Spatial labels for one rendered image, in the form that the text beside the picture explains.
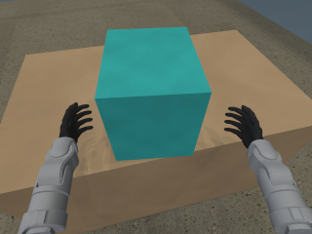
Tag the pedestal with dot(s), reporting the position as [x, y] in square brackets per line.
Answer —
[106, 192]

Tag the robot left hand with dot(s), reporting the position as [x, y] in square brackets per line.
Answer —
[70, 125]

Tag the right robot forearm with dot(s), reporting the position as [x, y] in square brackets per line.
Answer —
[288, 211]

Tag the robot right hand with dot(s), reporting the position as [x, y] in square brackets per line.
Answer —
[248, 126]

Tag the carton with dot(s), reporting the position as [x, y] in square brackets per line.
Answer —
[152, 92]

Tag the left robot forearm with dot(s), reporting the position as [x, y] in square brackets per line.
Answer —
[46, 213]

